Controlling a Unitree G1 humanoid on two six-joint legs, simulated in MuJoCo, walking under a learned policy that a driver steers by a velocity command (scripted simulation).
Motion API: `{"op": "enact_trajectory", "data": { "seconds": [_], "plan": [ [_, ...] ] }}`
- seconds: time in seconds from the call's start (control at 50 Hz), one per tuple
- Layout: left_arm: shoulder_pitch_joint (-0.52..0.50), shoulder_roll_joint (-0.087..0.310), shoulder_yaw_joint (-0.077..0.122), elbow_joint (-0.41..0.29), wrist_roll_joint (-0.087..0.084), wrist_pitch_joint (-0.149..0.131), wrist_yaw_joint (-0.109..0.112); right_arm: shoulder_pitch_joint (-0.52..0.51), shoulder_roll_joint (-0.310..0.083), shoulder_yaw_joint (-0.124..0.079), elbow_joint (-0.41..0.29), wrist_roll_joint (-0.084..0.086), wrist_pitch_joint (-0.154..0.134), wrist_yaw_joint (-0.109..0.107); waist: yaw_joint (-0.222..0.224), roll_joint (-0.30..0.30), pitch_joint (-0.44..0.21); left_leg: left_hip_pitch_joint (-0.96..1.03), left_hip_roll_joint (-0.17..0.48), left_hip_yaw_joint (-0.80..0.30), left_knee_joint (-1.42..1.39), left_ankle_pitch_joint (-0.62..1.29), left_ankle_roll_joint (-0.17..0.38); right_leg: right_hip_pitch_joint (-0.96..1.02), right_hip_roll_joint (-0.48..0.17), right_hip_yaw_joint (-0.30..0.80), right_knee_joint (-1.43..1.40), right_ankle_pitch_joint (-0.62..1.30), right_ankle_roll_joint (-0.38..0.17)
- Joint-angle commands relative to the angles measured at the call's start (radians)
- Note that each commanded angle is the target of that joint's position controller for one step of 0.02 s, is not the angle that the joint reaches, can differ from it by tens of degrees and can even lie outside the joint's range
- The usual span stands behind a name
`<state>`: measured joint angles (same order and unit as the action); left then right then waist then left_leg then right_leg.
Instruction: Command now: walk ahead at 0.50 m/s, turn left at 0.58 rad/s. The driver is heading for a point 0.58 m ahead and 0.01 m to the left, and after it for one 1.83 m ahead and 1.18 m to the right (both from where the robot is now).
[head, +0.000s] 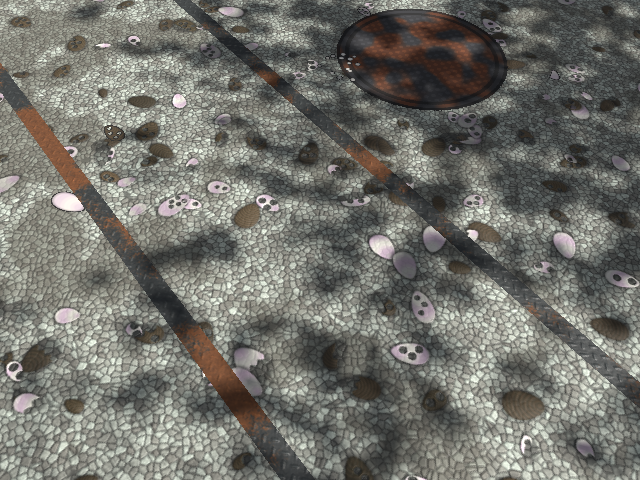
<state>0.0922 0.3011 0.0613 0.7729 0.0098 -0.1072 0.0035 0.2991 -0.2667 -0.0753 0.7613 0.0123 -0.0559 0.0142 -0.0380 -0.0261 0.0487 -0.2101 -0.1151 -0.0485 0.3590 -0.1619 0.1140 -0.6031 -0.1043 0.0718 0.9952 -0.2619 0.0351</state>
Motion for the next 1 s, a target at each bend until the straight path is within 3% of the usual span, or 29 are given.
{"op": "enact_trajectory", "data": {
  "seconds": [0.02,0.08,0.16,0.2,0.22,0.24,0.26,0.28,0.3,0.32,0.34,0.36,0.38,0.4,0.44,0.52,0.58,0.66,0.7,0.72,0.74,0.76,0.78,0.8,0.82,0.84,0.86,0.92,1.0],
  "plan": [
    [-0.032,0.056,0.012,-0.067,0.007,0.003,0.004,-0.019,-0.18,-0.046,-0.075,0.006,-0.015,-0.024,0.02,0.061,-0.046,-0.014,0.223,-0.203,-0.143,0.267,0.157,0.002,0.025,-0.023,-0.195,0.18,0.035],
    [-0.128,0.038,0.003,-0.1,-0.005,-0.004,-0.008,0.021,-0.18,-0.047,-0.065,0.01,-0.004,-0.03,-0.024,0.098,-0.04,-0.043,0.191,-0.19,-0.125,0.162,0.109,0.079,0.076,-0.035,-0.395,0.35,0.033],
    [-0.181,0.075,0.013,-0.134,-0.017,-0.019,-0.024,0.073,-0.168,-0.045,-0.045,0.016,0.007,-0.033,-0.04,0.118,-0.041,0.058,0.234,-0.294,-0.04,0.096,0.092,0.096,0.098,0.002,-0.501,0.324,0.008],
    [-0.156,0.098,0.022,-0.133,-0.019,-0.03,-0.029,0.067,-0.17,-0.047,-0.047,0.013,0.013,-0.039,-0.018,0.144,-0.046,0.108,0.258,-0.353,0.019,0.117,0.081,0.126,0.102,0.009,-0.524,0.236,-0.017],
    [-0.104,0.108,0.028,-0.12,-0.019,-0.036,-0.03,0.056,-0.165,-0.045,-0.048,0.01,0.016,-0.04,0.009,0.162,-0.059,0.124,0.263,-0.357,0.053,0.162,0.072,0.175,0.103,-0.008,-0.538,0.212,-0.036],
    [-0.011,0.126,0.04,-0.093,-0.011,-0.041,-0.026,0.045,-0.142,-0.037,-0.052,0.007,0.016,-0.039,0.055,0.161,-0.104,0.117,0.227,-0.333,0.135,0.248,0.05,0.306,0.106,-0.029,-0.577,0.234,-0.066],
    [0.118,0.163,0.052,-0.076,0.008,-0.046,-0.021,0.042,-0.094,-0.017,-0.063,-0.003,0.012,-0.033,0.114,0.12,-0.224,0.042,0.178,-0.278,0.338,0.228,0.017,0.535,0.002,0.055,-0.542,0.231,-0.127],
    [0.258,0.241,0.074,-0.049,0.024,-0.038,-0.018,0.166,-0.041,0.001,-0.071,0.012,0.004,-0.033,0.102,-0.105,-0.38,-0.276,0.043,-0.152,0.68,-0.026,-0.065,0.91,-0.208,0.423,-0.556,0.089,-0.28],
    [0.304,0.205,0.071,-0.013,-0.005,-0.028,-0.031,0.213,-0.068,0.006,-0.064,0.024,-0.003,-0.033,0.1,-0.274,-0.389,-0.482,0.029,-0.137,0.868,-0.425,-0.087,0.977,-0.304,0.724,-0.68,-0.136,-0.336],
    [0.259,0.129,0.049,-0.026,-0.023,-0.022,-0.031,0.13,-0.15,-0.013,-0.062,0.029,-0.004,-0.031,0.119,-0.15,-0.24,-0.564,0.082,-0.164,0.945,-0.366,-0.087,0.869,-0.272,0.644,-0.707,-0.268,-0.297],
    [0.2,0.099,0.037,-0.038,-0.016,-0.012,-0.028,0.035,-0.162,-0.014,-0.081,0.02,-0.003,-0.031,0.117,-0.067,-0.138,-0.564,0.119,-0.121,0.946,-0.29,-0.086,0.738,-0.231,0.502,-0.719,-0.213,-0.263],
    [0.157,0.083,0.029,-0.037,-0.006,-0.006,-0.028,-0.027,-0.151,-0.014,-0.099,0.004,-0.007,-0.029,0.098,-0.029,-0.063,-0.547,0.146,-0.1,0.89,-0.236,-0.083,0.61,-0.191,0.405,-0.747,-0.105,-0.255],
    [0.135,0.064,0.02,-0.035,0.001,-0.007,-0.026,-0.039,-0.137,-0.016,-0.103,-0.002,-0.008,-0.025,0.071,-0.039,-0.041,-0.506,0.179,-0.094,0.832,-0.195,-0.079,0.537,-0.159,0.335,-0.768,-0.012,-0.247],
    [0.127,0.057,0.016,-0.031,0.004,-0.008,-0.026,-0.024,-0.118,-0.013,-0.1,0.001,-0.007,-0.021,0.052,-0.061,-0.041,-0.46,0.197,-0.08,0.79,-0.177,-0.08,0.492,-0.132,0.285,-0.788,0.05,-0.242],
    [0.14,0.07,0.019,-0.015,-0.008,-0.013,-0.025,-0.019,-0.081,-0.002,-0.098,0.001,-0.005,-0.016,0.042,-0.077,-0.046,-0.438,0.212,-0.043,0.707,-0.157,-0.09,0.461,-0.118,0.213,-0.821,0.146,-0.259],
    [0.171,0.129,0.033,0.008,-0.021,-0.006,-0.017,-0.138,-0.047,0.02,-0.134,-0.008,-0.016,-0.009,0.071,-0.049,-0.035,-0.42,0.223,-0.002,0.449,0.024,-0.11,0.453,-0.103,0.096,-0.859,0.257,-0.26],
    [0.219,0.147,0.035,0.03,-0.031,0.005,-0.015,-0.229,-0.046,0.025,-0.151,0.0,-0.023,0.001,0.106,-0.05,-0.025,-0.351,0.191,0.031,0.29,0.151,-0.118,0.454,-0.085,0.034,-0.852,0.271,-0.235],
    [0.284,0.157,0.035,0.066,-0.043,0.026,-0.014,-0.313,-0.069,0.018,-0.187,0.008,-0.032,0.015,0.115,-0.056,0.002,-0.32,0.167,0.028,0.185,0.12,-0.094,0.527,-0.132,0.07,-0.802,0.277,-0.214],
    [0.272,0.175,0.039,0.071,-0.044,0.039,-0.009,-0.254,-0.1,0.004,-0.176,0.007,-0.04,0.017,0.06,-0.063,-0.021,-0.206,0.145,0.039,0.124,0.086,-0.072,0.539,-0.139,0.083,-0.728,0.352,-0.19],
    [0.266,0.168,0.034,0.069,-0.043,0.041,-0.007,-0.155,-0.133,-0.015,-0.145,0.002,-0.041,0.011,0.004,-0.05,-0.078,-0.047,0.126,0.054,0.092,0.084,-0.051,0.513,-0.101,0.056,-0.616,0.462,-0.167],
    [0.259,0.127,0.018,0.058,-0.031,0.038,-0.007,-0.005,-0.187,-0.039,-0.112,-0.01,-0.041,0.0,-0.067,-0.021,-0.188,0.195,0.193,-0.001,0.116,0.102,-0.014,0.406,-0.045,0.013,-0.408,0.423,-0.13],
    [0.314,0.025,-0.015,0.021,-0.013,0.025,-0.008,0.135,-0.287,-0.062,-0.099,-0.036,-0.033,-0.012,-0.088,0.186,-0.359,0.574,0.46,-0.335,0.123,0.06,0.096,0.067,0.079,-0.071,-0.029,0.074,-0.057],
    [0.348,0.028,-0.018,0.024,-0.033,0.011,-0.007,0.17,-0.255,-0.054,-0.082,-0.027,-0.024,-0.008,-0.084,0.315,-0.44,0.606,0.557,-0.624,-0.008,-0.106,0.172,-0.097,0.125,0.009,0.177,-0.332,-0.046],
    [0.291,0.124,0.011,0.02,-0.056,0.009,-0.007,0.119,-0.189,-0.032,-0.081,-0.017,-0.024,-0.006,-0.083,0.211,-0.289,0.487,0.518,-0.53,-0.04,-0.197,0.136,-0.176,0.072,0.052,0.266,-0.283,-0.053],
    [0.234,0.128,0.015,0.005,-0.057,0.012,-0.007,0.056,-0.15,-0.019,-0.084,-0.011,-0.026,-0.006,-0.059,0.181,-0.19,0.366,0.479,-0.399,-0.066,-0.193,0.104,-0.187,0.031,0.029,0.258,-0.197,-0.059],
    [0.21,0.116,0.016,0.002,-0.047,0.021,-0.005,-0.013,-0.117,-0.008,-0.082,-0.013,-0.031,-0.001,-0.027,0.147,-0.12,0.247,0.436,-0.304,-0.109,-0.142,0.088,-0.156,0.003,0.018,0.216,-0.126,-0.054],
    [0.214,0.106,0.022,0.006,-0.038,0.034,-0.003,-0.061,-0.09,-0.001,-0.08,-0.017,-0.039,0.002,0.005,0.161,-0.079,0.16,0.404,-0.223,-0.148,-0.079,0.074,-0.11,-0.023,0.026,0.174,-0.072,-0.05],
    [0.232,0.05,0.018,0.006,-0.039,0.068,-0.004,-0.106,-0.093,-0.01,-0.057,-0.027,-0.062,0.001,0.05,0.133,-0.041,0.054,0.384,-0.072,-0.219,0.091,0.078,-0.05,-0.034,0.028,0.144,0.029,-0.03],
    [0.153,0.034,0.016,-0.031,-0.032,0.072,-0.013,-0.084,-0.12,-0.022,-0.018,-0.031,-0.066,-0.014,0.043,0.084,-0.014,0.088,0.371,0.074,-0.235,0.213,0.072,-0.101,-0.029,0.036,-0.032,0.212,-0.02]
  ]
}}
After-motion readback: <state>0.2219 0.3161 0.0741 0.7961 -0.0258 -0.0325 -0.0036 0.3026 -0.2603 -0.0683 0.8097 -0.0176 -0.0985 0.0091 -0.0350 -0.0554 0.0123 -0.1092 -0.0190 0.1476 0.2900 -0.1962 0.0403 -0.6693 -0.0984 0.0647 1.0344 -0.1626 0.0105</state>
